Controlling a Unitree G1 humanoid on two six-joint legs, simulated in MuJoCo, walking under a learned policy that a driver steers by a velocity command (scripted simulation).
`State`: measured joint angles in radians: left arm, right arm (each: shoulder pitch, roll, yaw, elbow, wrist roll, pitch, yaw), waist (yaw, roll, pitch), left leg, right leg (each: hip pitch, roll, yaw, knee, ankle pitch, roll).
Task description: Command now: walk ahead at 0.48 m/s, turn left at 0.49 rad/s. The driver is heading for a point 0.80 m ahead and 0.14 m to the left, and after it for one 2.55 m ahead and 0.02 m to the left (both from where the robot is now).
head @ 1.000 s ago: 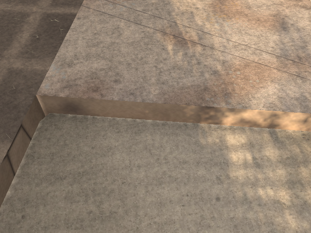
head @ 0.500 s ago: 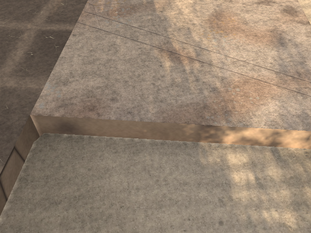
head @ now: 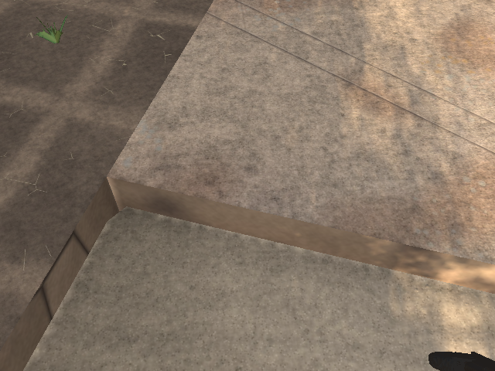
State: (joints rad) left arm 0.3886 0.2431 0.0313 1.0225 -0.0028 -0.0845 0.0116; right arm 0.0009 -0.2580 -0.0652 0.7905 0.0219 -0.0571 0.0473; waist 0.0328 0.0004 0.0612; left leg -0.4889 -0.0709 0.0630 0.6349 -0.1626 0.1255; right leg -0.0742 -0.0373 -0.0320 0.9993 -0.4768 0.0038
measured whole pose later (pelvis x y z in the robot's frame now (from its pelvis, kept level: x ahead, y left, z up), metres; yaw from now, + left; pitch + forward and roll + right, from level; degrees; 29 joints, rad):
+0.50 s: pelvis +0.28 -0.03 +0.01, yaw +17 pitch +2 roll -1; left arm 0.05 0.26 0.04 0.75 0.01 -0.15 -0.01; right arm 0.36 -0.30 -0.07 0.83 0.03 -0.04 -0.01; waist -0.07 0.03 0.01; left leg -0.22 -0.10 -0.21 0.86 -0.51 0.05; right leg -0.43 0.03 0.03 0.50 -0.11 0.00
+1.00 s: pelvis +0.50 +0.10 +0.02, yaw +24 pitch +2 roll -1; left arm 0.35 0.30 0.04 0.91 -0.02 -0.08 0.00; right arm 0.06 -0.27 -0.04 0.67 0.00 -0.07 0.02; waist 0.06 0.00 0.03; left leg -0.44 -0.01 0.02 0.56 -0.16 0.06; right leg -0.21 -0.04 0.01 0.93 -0.49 0.01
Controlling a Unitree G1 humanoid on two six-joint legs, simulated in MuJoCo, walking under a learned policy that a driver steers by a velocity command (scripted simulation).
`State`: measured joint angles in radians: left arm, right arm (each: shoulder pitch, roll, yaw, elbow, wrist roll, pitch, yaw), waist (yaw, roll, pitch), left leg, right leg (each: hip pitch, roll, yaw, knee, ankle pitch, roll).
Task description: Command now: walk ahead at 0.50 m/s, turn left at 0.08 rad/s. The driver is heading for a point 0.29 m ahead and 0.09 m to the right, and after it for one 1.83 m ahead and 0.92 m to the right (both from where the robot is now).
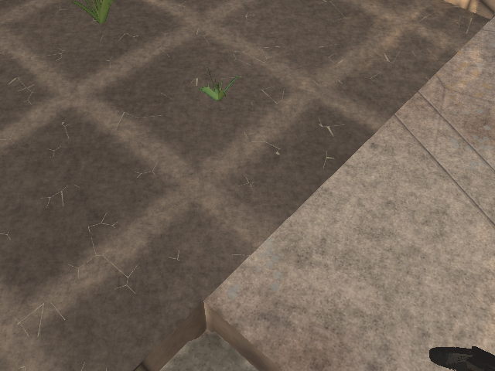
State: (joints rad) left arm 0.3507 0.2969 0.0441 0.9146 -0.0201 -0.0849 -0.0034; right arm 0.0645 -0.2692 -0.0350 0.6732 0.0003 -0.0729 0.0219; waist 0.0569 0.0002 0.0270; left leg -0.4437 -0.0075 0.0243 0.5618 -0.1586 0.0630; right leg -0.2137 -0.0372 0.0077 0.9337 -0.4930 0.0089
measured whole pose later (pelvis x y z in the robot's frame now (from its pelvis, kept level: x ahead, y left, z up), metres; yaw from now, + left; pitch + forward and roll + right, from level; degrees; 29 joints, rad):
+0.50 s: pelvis +0.26 -0.04 +0.00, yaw -12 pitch +4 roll -2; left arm 0.09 0.11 -0.06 0.62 -0.02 -0.04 -0.04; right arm 0.46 -0.17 0.01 1.00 -0.01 -0.01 -0.06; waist 0.00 0.03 0.03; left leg 0.16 0.06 0.22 0.19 -0.39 -0.02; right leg -1.19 -0.09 -0.11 1.52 -0.34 -0.04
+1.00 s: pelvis +0.56 -0.15 +0.16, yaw -30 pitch +4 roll +1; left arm 0.43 0.22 0.03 0.77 -0.03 -0.06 0.01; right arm -0.02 -0.23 0.00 0.63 0.00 -0.11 0.03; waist 0.09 0.04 -0.01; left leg -0.71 0.02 -0.05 0.59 0.07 -0.02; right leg -0.07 0.10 0.20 0.32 -0.30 -0.10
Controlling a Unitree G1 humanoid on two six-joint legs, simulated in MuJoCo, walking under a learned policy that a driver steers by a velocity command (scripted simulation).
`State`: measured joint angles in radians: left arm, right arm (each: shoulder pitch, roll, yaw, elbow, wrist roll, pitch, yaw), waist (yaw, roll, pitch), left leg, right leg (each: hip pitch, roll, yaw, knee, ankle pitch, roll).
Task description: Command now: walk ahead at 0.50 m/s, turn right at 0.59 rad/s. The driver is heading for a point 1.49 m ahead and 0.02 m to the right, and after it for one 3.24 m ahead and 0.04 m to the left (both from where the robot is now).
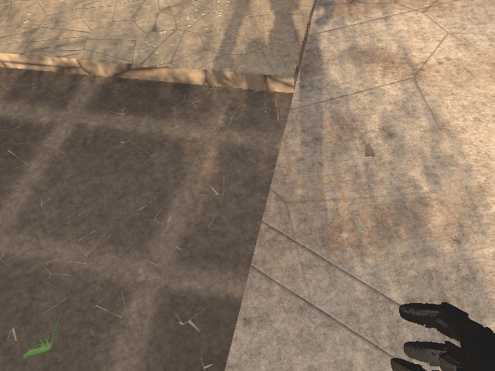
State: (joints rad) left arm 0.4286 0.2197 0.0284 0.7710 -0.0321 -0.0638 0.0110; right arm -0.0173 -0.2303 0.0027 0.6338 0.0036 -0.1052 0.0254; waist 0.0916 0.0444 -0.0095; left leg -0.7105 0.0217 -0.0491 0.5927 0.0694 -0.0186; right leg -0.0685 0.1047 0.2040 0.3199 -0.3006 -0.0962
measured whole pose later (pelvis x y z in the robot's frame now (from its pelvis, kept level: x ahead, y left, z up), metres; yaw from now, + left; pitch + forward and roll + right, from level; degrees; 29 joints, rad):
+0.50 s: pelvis +0.29 +0.02 +0.00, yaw -12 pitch +2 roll +2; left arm 0.06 0.26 0.03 0.63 -0.02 -0.06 -0.03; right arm 0.40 -0.26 -0.05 0.85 0.02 -0.09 0.02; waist -0.11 -0.05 0.02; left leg 0.00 -0.05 0.09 0.22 -0.25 0.04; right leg -0.67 -0.11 0.04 0.68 0.00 -0.01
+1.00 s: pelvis +0.55 -0.07 +0.00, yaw -12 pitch +2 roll -2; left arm 0.37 0.27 0.06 0.81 -0.01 -0.08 -0.01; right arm 0.09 -0.28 -0.04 0.75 0.01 -0.06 0.02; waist 0.07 0.05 0.00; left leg -0.67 0.12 -0.05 0.70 0.02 -0.02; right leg -0.06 0.06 -0.05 0.24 -0.22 -0.05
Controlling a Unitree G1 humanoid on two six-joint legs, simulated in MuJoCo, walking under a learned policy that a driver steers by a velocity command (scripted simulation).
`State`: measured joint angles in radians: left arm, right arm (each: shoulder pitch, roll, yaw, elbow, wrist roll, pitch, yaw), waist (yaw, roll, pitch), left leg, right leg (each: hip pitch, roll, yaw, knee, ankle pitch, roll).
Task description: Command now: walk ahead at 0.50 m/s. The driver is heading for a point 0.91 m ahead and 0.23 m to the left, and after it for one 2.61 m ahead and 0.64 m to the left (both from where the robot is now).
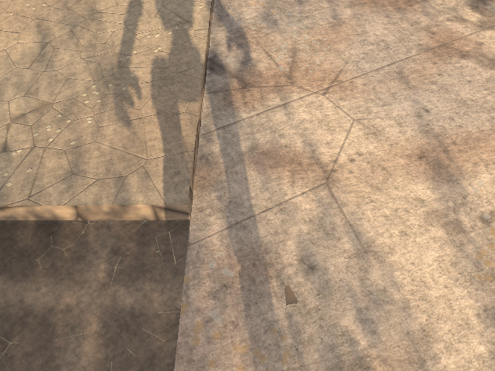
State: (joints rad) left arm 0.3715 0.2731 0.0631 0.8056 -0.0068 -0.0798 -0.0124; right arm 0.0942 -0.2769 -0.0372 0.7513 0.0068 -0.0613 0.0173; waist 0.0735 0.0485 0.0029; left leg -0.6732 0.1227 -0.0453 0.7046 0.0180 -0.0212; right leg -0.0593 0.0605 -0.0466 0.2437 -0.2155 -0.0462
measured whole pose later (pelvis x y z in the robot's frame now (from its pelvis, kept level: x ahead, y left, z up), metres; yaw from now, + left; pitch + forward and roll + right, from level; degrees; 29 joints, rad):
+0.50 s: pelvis +0.18 +0.06 -0.01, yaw +0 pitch +1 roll +1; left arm 0.18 0.25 0.05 0.83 0.01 0.02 0.04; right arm 0.17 -0.22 -0.02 0.88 -0.02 -0.04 0.01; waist -0.02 -0.04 0.01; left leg -0.27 -0.05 0.06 0.41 -0.16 0.06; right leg -0.38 -0.07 0.05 0.60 -0.21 0.04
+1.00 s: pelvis +0.23 +0.04 -0.01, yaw +0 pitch -2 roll +0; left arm 0.16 0.22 0.04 1.01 0.00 0.00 0.04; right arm 0.15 -0.24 -0.03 1.02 -0.01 0.01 -0.03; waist -0.01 0.00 0.04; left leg -0.18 0.00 0.04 0.48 -0.27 0.01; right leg -0.20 -0.02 0.01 0.49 -0.26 0.02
